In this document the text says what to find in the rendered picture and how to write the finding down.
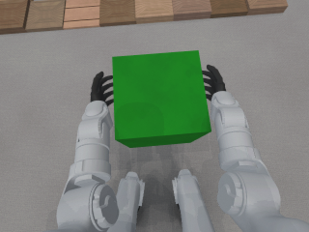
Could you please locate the carton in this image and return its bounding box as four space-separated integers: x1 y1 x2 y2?
112 50 211 148

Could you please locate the left robot upper arm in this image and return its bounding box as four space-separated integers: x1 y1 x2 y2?
43 183 120 232

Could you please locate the robot thigh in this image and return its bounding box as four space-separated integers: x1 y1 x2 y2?
172 174 215 232
107 176 145 232

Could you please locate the right robot forearm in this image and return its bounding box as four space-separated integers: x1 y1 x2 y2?
211 91 281 206

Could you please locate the robot left hand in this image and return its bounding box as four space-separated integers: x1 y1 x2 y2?
90 72 114 106

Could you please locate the robot right hand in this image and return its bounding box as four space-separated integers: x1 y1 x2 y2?
202 65 226 101

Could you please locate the left robot forearm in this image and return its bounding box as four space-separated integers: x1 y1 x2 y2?
56 101 113 223

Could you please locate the left robot thigh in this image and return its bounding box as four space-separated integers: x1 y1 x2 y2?
107 176 145 232

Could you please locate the right robot upper arm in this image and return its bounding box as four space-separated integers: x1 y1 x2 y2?
216 170 309 232

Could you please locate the right robot thigh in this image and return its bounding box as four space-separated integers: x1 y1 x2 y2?
172 174 215 232

